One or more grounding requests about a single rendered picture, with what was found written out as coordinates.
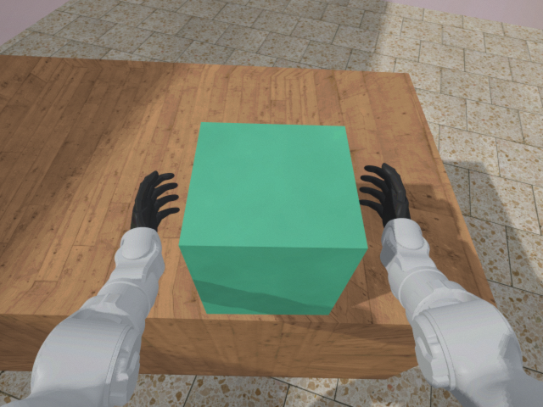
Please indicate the robot right forearm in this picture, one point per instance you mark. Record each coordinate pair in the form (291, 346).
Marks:
(414, 278)

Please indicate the robot right upper arm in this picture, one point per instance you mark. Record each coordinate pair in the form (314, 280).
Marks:
(467, 349)

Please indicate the robot left upper arm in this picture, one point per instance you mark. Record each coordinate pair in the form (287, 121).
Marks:
(86, 364)

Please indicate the robot left forearm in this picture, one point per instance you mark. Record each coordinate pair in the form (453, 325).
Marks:
(131, 290)

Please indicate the robot right hand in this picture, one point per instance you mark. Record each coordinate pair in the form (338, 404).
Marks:
(393, 201)

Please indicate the pedestal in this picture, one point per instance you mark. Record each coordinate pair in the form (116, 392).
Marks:
(78, 136)

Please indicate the robot left hand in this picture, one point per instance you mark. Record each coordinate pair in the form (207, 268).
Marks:
(145, 211)

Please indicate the carton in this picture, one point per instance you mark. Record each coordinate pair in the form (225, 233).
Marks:
(272, 224)

